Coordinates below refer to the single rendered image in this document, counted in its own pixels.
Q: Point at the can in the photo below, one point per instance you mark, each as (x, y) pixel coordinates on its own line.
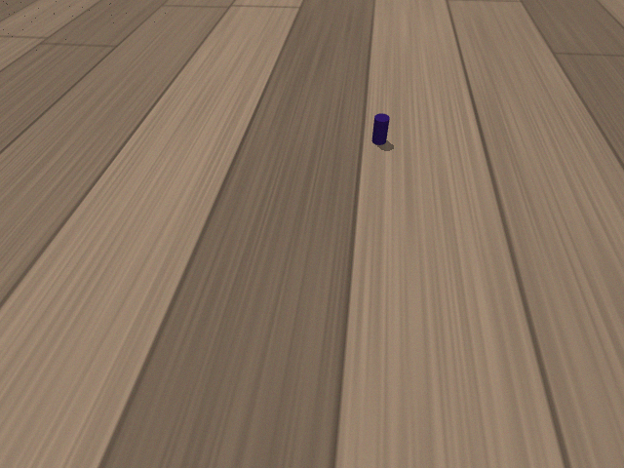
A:
(380, 129)

